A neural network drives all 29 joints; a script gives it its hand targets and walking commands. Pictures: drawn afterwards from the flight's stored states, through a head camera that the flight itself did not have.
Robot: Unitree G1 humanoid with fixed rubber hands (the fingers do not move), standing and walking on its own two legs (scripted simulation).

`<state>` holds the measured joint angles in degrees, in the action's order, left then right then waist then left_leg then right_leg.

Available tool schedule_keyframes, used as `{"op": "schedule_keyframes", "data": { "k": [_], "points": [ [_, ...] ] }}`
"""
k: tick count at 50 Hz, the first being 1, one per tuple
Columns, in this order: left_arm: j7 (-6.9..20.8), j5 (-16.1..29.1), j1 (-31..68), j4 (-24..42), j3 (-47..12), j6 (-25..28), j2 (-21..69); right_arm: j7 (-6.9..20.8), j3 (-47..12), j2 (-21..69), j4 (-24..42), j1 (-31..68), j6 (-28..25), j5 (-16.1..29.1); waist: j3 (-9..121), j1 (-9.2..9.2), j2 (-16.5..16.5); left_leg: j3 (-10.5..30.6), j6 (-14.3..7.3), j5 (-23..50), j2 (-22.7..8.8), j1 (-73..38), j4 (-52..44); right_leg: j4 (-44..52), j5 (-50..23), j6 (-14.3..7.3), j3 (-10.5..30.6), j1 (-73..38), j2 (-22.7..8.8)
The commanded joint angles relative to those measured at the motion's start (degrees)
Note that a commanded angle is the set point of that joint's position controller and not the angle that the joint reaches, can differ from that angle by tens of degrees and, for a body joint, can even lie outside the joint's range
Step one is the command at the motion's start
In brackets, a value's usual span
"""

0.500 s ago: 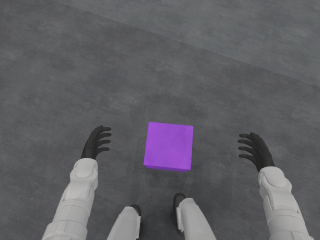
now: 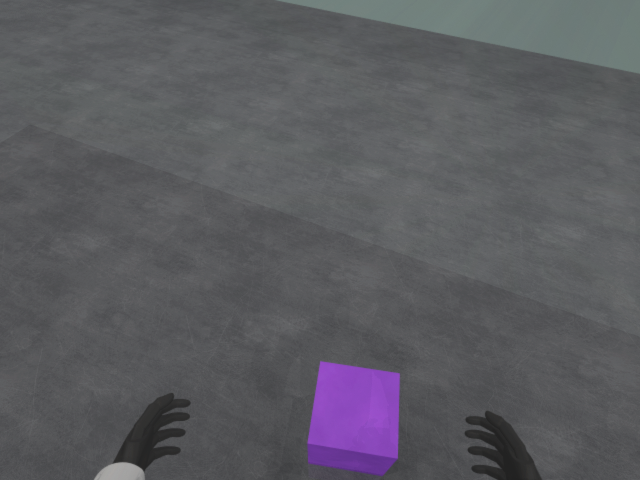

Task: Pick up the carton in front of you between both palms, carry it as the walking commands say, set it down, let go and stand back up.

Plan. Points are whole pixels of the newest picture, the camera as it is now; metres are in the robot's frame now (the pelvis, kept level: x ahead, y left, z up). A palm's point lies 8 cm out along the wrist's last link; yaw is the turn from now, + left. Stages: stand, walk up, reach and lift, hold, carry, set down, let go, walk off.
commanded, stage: let go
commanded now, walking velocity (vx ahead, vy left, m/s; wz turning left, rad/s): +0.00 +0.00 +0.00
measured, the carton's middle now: (352, 420) +0.37 -0.08 -0.65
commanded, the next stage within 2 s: stand in 0.32 s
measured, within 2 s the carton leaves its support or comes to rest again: neither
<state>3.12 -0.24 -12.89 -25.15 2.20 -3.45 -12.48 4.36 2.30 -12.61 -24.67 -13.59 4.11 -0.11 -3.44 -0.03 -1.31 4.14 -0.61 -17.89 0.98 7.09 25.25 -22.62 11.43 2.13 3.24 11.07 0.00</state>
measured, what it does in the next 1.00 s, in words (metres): stands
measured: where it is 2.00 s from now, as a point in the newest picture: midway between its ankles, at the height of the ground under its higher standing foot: outside the picture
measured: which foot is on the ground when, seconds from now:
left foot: down 0.00-1.00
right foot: down 0.00-1.00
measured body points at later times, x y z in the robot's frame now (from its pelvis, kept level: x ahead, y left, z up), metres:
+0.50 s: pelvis +0.00 -0.02 -0.01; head +0.01 -0.03 +0.44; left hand +0.15 +0.26 -0.10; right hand +0.17 -0.30 -0.09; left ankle -0.05 +0.11 -0.74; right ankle +0.01 -0.15 -0.74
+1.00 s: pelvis +0.00 -0.03 +0.00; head +0.01 -0.04 +0.44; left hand +0.12 +0.27 -0.11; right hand +0.13 -0.32 -0.11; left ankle -0.05 +0.11 -0.74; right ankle +0.01 -0.15 -0.74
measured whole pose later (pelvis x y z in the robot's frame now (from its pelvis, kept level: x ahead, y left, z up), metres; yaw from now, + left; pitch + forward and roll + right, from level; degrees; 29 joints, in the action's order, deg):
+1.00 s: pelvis +0.00 -0.03 +0.00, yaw +1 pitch -1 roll +0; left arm -1.1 -2.0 -8.9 -49.8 1.8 -0.1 -18.7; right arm -1.6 1.4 -20.4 -43.6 -12.9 0.4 -2.1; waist -0.9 0.2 -1.7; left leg 4.7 1.8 -19.2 -0.6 6.7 27.0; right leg -28.5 15.1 -0.3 1.3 12.3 1.1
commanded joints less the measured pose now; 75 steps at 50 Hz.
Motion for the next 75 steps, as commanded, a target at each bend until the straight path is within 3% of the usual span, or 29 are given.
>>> {"op": "schedule_keyframes", "data": {
  "k": [1, 12, 13, 14, 16, 17, 21, 29, 41, 75],
  "points": [
    [0.47, 0.35, 3.12, 5.69, 0.57, -0.67, -3.31, -0.09, 2.31, -6.61, 5.42, 2.72, 0.81, -0.48, 0.31, -0.31, -1.83, -1.84, 1.89, 8.72, -0.96, 12.57, -9.05, -1.44, -8.63, -0.61, -5.39, -15.57, 4.94],
    [0.72, -0.94, 2.06, 5.85, 2.01, -2.24, -4.38, -0.43, 2.23, -5.20, 5.73, 1.79, 1.98, -0.93, 3.41, 0.13, -0.04, -3.35, 2.36, 18.52, 1.31, 5.44, -5.34, -0.80, -15.84, -0.73, -3.71, -15.58, 3.90],
    [-0.49, -0.21, -0.71, 2.83, 1.26, -0.62, -4.30, -2.01, 2.83, -7.09, 7.85, 3.76, 5.11, -2.19, 7.15, 0.10, 1.03, -2.68, 2.20, 23.55, 1.56, 2.39, -3.63, -2.67, -16.04, -0.04, -4.60, -14.26, 5.59],
    [-1.07, -0.62, -0.12, 3.34, 1.59, -0.19, -4.18, -2.66, 2.26, -6.40, 7.36, 2.05, 5.68, -1.96, 6.58, 0.18, 0.02, -2.74, 2.49, 25.04, 1.76, 3.04, -2.76, -2.97, -16.27, -0.13, -4.37, -13.49, 5.35],
    [-1.30, -0.13, 1.11, 3.65, 1.21, 0.08, -4.16, -3.22, 1.40, -5.92, 7.42, 2.03, 6.16, -1.57, 6.37, -0.11, 0.34, -3.00, 2.12, 23.52, 1.91, 4.03, -2.63, -2.98, -16.82, -0.14, -3.96, -12.44, 5.26],
    [-3.51, -2.41, 2.02, -4.81, 3.16, 0.64, -12.02, -5.09, 3.67, -11.87, 0.16, 4.33, 2.61, -1.37, 3.19, 0.23, -1.30, -2.80, 3.09, 16.58, -1.91, 6.06, 0.96, -3.98, -15.32, -0.32, -2.84, -3.17, -1.94],
    [-4.61, -2.82, 3.14, -7.66, 2.56, 2.13, -10.91, -5.32, 2.46, -10.60, -3.37, 3.20, -1.74, -2.41, 4.75, -0.07, -0.13, 0.27, 2.10, 6.94, -2.65, 5.66, 0.25, -2.87, -4.27, -1.62, -0.58, 1.23, -2.10],
    [-4.63, -2.50, 4.09, -13.61, 2.38, 3.52, -12.75, -5.60, 2.28, -13.20, -8.44, 2.81, -3.54, -2.63, 6.42, 0.06, 1.55, 1.36, 1.49, 12.16, -3.61, 4.16, 0.90, -3.62, -9.41, -2.30, 0.74, -0.07, -2.93],
    [-4.66, -1.96, 4.62, -19.18, 2.01, 3.98, -15.11, -6.01, 1.63, -15.21, -13.37, 1.23, -4.24, -2.21, 5.56, 0.19, 1.32, 1.78, 1.20, 14.23, -4.30, 3.13, -0.37, -2.88, -11.49, -2.98, 1.83, -2.05, -3.67],
    [-3.85, -1.09, 7.36, -28.47, 0.64, 4.06, -17.48, -5.77, 0.21, -18.20, -23.40, 2.52, -5.00, -1.46, 2.83, 0.27, 1.21, 2.15, 0.36, 9.60, -5.85, 1.76, -5.88, 0.97, -7.21, -3.59, 4.05, -2.62, -4.62]
  ]
}}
